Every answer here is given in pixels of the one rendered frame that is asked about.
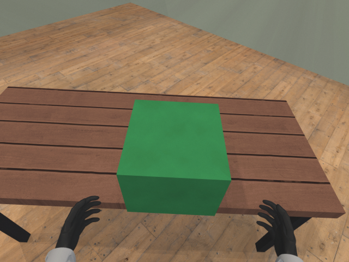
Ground table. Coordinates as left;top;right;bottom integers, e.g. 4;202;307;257
0;86;346;252

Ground carton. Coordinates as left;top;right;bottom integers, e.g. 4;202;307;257
117;99;231;216

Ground left robot hand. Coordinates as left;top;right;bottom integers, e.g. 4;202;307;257
55;196;101;251

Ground right robot hand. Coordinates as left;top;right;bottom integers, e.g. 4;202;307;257
256;200;298;256

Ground left robot forearm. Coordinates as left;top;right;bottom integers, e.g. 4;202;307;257
45;247;76;262

